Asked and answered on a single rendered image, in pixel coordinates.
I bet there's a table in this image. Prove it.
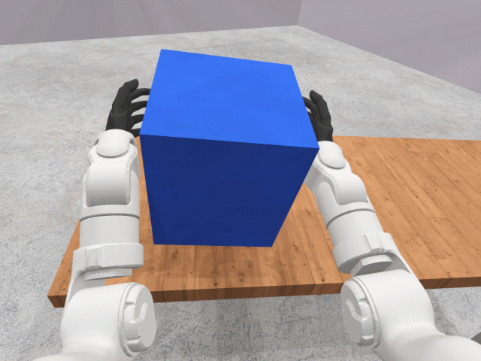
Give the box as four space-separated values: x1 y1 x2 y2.
47 135 481 344

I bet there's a robot left hand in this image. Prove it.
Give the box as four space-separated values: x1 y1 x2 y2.
105 79 151 138

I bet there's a robot left upper arm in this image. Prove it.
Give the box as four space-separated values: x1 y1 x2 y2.
32 282 157 361

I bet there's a robot right hand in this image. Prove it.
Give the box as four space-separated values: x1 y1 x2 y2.
302 90 333 142

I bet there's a robot right upper arm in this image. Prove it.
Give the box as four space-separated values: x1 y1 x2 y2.
340 269 481 361

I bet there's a robot right forearm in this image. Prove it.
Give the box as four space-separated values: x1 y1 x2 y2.
304 141 435 325

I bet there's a carton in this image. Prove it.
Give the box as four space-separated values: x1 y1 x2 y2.
139 49 319 247

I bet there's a robot left forearm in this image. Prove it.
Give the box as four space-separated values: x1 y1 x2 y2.
60 129 144 346

